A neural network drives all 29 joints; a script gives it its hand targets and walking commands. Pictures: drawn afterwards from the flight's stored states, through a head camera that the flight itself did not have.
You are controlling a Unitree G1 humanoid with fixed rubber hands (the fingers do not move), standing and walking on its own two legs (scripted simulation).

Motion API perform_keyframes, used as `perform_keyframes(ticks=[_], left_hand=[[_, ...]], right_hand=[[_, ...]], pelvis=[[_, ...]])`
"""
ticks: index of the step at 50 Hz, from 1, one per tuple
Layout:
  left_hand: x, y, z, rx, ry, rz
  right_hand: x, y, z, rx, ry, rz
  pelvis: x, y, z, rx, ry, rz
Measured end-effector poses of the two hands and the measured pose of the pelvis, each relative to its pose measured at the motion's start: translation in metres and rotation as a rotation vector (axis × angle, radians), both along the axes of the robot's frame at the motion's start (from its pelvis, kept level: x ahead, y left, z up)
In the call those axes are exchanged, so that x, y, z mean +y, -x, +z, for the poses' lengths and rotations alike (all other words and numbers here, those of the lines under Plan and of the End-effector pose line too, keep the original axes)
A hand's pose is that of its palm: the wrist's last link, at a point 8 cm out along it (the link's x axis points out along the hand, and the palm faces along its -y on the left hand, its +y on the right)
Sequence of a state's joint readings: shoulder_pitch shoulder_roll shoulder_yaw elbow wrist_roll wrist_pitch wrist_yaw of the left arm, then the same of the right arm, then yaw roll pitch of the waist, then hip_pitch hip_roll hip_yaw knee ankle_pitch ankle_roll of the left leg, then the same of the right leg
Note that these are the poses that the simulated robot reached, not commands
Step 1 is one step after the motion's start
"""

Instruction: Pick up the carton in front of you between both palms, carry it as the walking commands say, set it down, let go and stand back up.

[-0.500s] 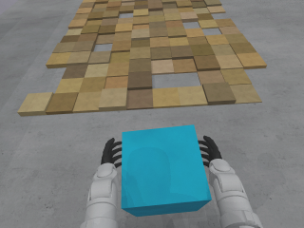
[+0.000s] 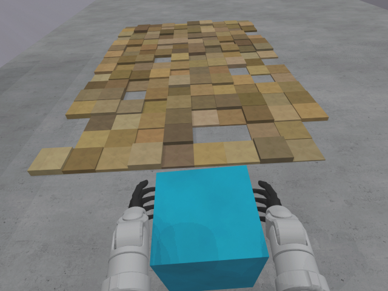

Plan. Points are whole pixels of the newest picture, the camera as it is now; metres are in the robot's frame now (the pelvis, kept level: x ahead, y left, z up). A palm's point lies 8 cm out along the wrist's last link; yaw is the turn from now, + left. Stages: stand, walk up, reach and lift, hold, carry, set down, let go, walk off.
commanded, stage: reach and lift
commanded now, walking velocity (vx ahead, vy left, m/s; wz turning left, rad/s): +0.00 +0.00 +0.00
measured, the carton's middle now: (206, 232) +0.30 +0.00 -0.06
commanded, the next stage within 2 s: hold in 0.74 s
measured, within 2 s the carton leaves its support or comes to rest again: neither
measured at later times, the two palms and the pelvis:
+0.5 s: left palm (137, 207) +0.31 +0.15 +0.04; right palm (274, 206) +0.31 -0.15 +0.03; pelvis +0.02 +0.00 +0.01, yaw +0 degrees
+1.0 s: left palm (132, 207) +0.30 +0.15 +0.06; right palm (275, 205) +0.29 -0.15 +0.05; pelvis +0.01 +0.00 +0.01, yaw +0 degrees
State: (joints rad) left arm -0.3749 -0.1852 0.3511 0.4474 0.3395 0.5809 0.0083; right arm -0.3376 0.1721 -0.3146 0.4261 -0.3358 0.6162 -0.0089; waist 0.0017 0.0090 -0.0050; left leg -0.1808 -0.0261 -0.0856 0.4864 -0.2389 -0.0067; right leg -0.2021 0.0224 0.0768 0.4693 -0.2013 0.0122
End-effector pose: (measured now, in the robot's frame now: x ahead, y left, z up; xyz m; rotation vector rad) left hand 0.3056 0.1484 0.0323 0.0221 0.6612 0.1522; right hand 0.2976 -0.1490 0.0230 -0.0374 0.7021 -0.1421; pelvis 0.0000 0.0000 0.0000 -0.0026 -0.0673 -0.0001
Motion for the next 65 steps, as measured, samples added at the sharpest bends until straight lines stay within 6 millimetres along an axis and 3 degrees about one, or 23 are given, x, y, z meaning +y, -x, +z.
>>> perform_keyframes(ticks=[32,46,65], left_hand=[[0.0,-0.007,0.014,-0.007,-0.01,-0.021],[0.003,0.001,0.033,-0.04,-0.015,-0.015],[0.0,0.006,0.034,-0.025,-0.009,0.002]], right_hand=[[-0.001,-0.008,0.014,-0.005,0.015,0.022],[0.002,0.0,0.033,-0.038,0.015,0.028],[0.001,0.002,0.034,-0.024,0.009,0.018]], pelvis=[[-0.003,-0.019,0.007,-0.022,0.001,0.004],[0.0,-0.018,0.009,-0.052,0.0,0.002],[-0.004,-0.004,0.006,-0.071,0.0,0.004]])
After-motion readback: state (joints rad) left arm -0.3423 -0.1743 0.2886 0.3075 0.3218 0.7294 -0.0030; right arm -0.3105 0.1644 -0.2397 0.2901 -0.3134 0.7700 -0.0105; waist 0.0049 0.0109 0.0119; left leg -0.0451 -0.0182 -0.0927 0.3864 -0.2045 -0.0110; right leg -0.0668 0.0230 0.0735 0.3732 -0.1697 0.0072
